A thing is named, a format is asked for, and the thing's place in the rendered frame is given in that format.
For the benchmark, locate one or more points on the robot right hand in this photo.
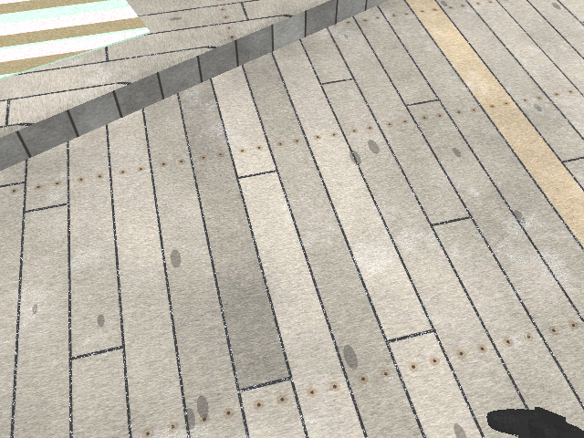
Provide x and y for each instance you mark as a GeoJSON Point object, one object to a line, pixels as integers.
{"type": "Point", "coordinates": [538, 423]}

